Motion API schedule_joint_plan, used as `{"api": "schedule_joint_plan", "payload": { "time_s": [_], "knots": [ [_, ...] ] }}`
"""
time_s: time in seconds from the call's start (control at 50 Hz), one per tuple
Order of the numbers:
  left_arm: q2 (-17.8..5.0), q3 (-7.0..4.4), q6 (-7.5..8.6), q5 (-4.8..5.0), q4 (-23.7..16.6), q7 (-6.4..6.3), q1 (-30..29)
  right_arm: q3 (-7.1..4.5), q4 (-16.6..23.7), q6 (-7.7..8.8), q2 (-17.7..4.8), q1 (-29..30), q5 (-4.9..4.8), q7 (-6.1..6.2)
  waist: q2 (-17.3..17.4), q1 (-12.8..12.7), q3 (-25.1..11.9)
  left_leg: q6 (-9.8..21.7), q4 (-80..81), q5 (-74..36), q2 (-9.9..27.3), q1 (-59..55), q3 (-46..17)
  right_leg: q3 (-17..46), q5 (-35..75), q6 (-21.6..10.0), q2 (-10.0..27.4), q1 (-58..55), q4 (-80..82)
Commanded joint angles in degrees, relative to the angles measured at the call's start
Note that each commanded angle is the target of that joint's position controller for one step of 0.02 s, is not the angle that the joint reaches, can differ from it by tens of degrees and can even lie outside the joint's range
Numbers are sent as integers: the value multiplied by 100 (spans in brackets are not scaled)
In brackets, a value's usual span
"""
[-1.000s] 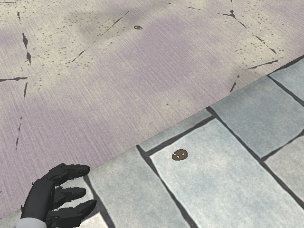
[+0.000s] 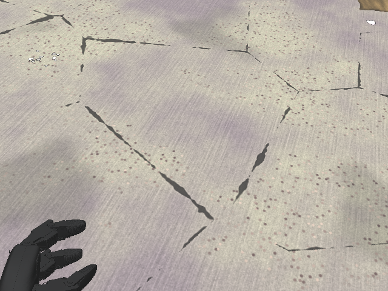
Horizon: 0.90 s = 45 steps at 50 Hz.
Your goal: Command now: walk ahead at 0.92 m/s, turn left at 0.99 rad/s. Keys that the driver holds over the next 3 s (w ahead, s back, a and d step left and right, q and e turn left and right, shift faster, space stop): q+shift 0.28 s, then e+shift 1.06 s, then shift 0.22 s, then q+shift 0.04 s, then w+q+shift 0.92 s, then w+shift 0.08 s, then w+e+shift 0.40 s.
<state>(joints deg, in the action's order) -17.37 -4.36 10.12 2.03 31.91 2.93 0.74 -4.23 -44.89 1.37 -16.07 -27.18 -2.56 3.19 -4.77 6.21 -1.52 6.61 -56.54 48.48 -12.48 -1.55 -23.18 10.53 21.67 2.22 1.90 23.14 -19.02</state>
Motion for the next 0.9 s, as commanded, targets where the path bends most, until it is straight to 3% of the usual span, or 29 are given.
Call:
{"api": "schedule_joint_plan", "payload": {
  "time_s": [0.02, 0.04, 0.06, 0.08, 0.1, 0.12, 0.14, 0.16, 0.18, 0.2, 0.24, 0.26, 0.3, 0.38, 0.4, 0.42, 0.44, 0.46, 0.48, 0.5, 0.54, 0.58, 0.64, 0.74, 0.8, 0.84, 0.86, 0.88, 0.9],
  "knots": [
    [-801, -419, -44, 51, 766, -70, 3021, 45, 354, 72, -72, 710, 244, -207, 200, -1601, -907, -328, -3363, -1248, 314, 2878, 59, 393, -227, 110, 975, -4578, -677],
    [-897, -297, -59, -388, 847, -23, 3177, 190, 377, 173, 541, -357, 199, -269, -1929, -1112, -1100, -396, -5462, 183, 124, 5211, 94, 296, 3275, 307, 1151, -6125, -2877],
    [-1420, -453, -94, -486, 832, 22, 3189, 174, 590, 248, 114, -1121, -277, -184, -3365, -798, -1986, -830, -6707, -135, 209, 6173, 620, 2221, 3776, -702, 2290, -6609, -2184],
    [-1372, -466, -246, -387, 805, 9, 2717, 179, 845, 210, -244, -587, -325, -101, -2015, -740, -2125, -969, -6401, -1038, 852, 6325, 1219, 3006, 270, -1544, 2714, -5803, -1138],
    [-660, -283, -312, -565, 643, -134, 2068, 70, 999, 91, -510, 375, -193, 2, -103, -833, -1362, -820, -5837, -1998, 1263, 5935, 1505, 2660, -1237, -1458, 2442, -4316, -233],
    [-420, -95, -293, -519, 608, -176, 1509, 1, 1100, -62, -782, 892, -69, 6, 537, -748, -503, -868, -5562, -2174, 1481, 5455, 1567, 2114, -407, -1700, 2469, -2841, -247],
    [-261, -18, -264, -353, 807, -229, 1389, -24, 1170, -141, -690, 1131, 138, -14, 715, -673, -36, -765, -5105, -2225, 1736, 5360, 1406, 1502, 254, -1524, 2240, -2058, -446],
    [-146, 29, -253, -196, 977, -260, 1345, -93, 1274, -184, -643, 1187, 131, -105, 385, -463, 392, -648, -3792, -2515, 1949, 5201, 1277, 591, -182, -1030, 1696, -1563, -261],
    [-161, 47, -289, -167, 985, -342, 889, -54, 1560, -170, -444, 1517, 25, -184, -187, -302, 898, -692, -1879, -3185, 1880, 4278, 1575, -600, -811, -696, 912, -215, 389],
    [-250, 38, -268, -256, 977, -417, 688, -68, 1654, -96, -371, 1835, 84, -207, -443, -465, 1013, -803, -890, -3948, 1673, 3780, 1960, -1036, -401, -718, 619, 234, 615],
    [-658, -60, -345, -330, 1128, -531, 963, -5, 1624, 4, -79, 1731, 163, -335, -311, -477, 307, -835, 254, -4643, 1524, 3312, 2219, -1027, 938, -845, 915, -547, 457],
    [-847, -121, -391, -264, 1124, -570, 924, 17, 1536, 4, -24, 1594, 153, -404, -170, -446, 31, -775, 683, -4743, 1512, 3226, 2245, -1074, 1264, -831, 1094, -1036, 383],
    [-856, -145, -508, -20, 1177, -633, 993, 4, 1536, -32, -89, 1849, 169, -519, 85, -534, -107, -575, 1332, -4759, 1420, 3237, 2336, -1211, 1578, -647, 1165, -1731, 147],
    [-988, -154, -665, 30, 1395, -561, 1581, -76, 1514, 57, -267, 1873, 281, -669, 268, -426, -307, -46, 2343, -4389, 792, 2134, 2518, -1223, 2847, -624, 1031, -2095, -954],
    [-956, -121, -671, 18, 1400, -503, 1503, -125, 1377, 100, -384, 1486, 299, -630, 369, -140, -454, 145, 3000, -5034, 838, 1449, 2381, -1266, 2494, -603, 908, -1976, -1584],
    [-774, -23, -631, -69, 1345, -409, 1444, -143, 1268, 121, -587, 1103, 410, -523, 791, 108, -822, 550, 3312, -7451, 1556, 164, 1769, -1411, 575, -481, 553, -1225, -2834],
    [-132, 231, -601, -337, 1310, -240, 2140, 14, 1338, 101, -703, 1270, 635, -394, 2014, -442, -1726, 1677, 2474, -11245, 3704, -1609, -196, -1055, -6002, -160, -204, 422, -4777],
    [-581, 155, -656, -170, 1594, -163, 2396, 64, 1345, 68, -395, 1099, 560, -335, 1113, -184, -2519, 1915, 2325, -11134, 3924, -1450, -220, 134, -6449, -174, -152, 300, -5321],
    [-888, 53, -734, 50, 1382, -149, 1956, 0, 1326, 44, -588, 1418, 443, -346, 988, -217, -1937, 1751, 2681, -9709, 3610, -959, 210, -69, -6191, -78, -45, 803, -5396],
    [-844, 34, -828, 73, 1230, -209, 1578, 25, 1267, 40, -502, 1799, 333, -353, 592, -362, -1276, 1355, 3031, -8338, 3220, -331, 636, -347, -5918, 12, 139, 1078, -5001],
    [-753, -25, -1119, 8, 1282, -351, 1676, 27, 1190, -7, -497, 2254, 344, -293, 681, -715, -570, 990, 3622, -6905, 2826, 1050, 1263, -674, -5311, 321, 207, 608, -4821],
    [-545, -41, -1303, -31, 1266, -433, 2015, -25, 1187, -50, -570, 2554, 436, -227, 1031, -922, -400, 935, 3985, -6034, 2717, 1867, 1785, -937, -4896, 558, 156, 213, -4841],
    [-392, -39, -1391, -69, 997, -496, 1695, -59, 1087, -66, -523, 2653, 449, -94, 1106, -869, -374, 801, 4126, -5036, 2735, 1981, 2256, -1006, -4334, 561, 367, 325, -4364],
    [-389, -27, -1404, -102, 585, -337, 1142, -175, 896, -144, -679, 2538, 391, 14, 1159, -720, -508, 647, 3958, -4670, 3081, 1585, 2610, -1195, -3968, 279, 535, 90, -3296],
    [-491, -103, -1440, -117, 510, -228, 1261, -241, 793, -170, -757, 2563, 239, -34, 1202, -855, -530, 320, 3514, -4565, 3199, 1373, 2793, -1464, -3969, -55, 407, -348, -2402],
    [-675, -235, -1438, -200, 672, -251, 1735, -220, 624, -205, -511, 2395, 113, -80, 613, -1012, -340, -289, 2370, -3720, 2739, 1729, 3217, -1355, -3270, -491, 106, -1007, -1214],
    [-1374, -412, -1385, -229, 591, -358, 1867, -199, 625, -254, -326, 2136, 271, -105, -1115, -845, 71, -875, 645, -2250, 1995, 2969, 3748, 437, -1118, -1026, 1162, -1396, -416],
    [-1869, -454, -1231, -382, 368, -339, 1725, -169, 1040, -241, -333, 2710, 418, -72, -1812, -860, 48, -1142, -662, -960, 1093, 4400, 2857, 2347, -608, -2091, 1911, -1560, 16],
    [-1682, -440, -1073, -470, 357, -257, 1788, -211, 1061, -222, -523, 3073, 396, -42, -970, -1114, -265, -983, -1313, -1108, 1097, 4575, 2111, 2181, -1175, -2173, 1884, -1678, 175]
  ]
}}
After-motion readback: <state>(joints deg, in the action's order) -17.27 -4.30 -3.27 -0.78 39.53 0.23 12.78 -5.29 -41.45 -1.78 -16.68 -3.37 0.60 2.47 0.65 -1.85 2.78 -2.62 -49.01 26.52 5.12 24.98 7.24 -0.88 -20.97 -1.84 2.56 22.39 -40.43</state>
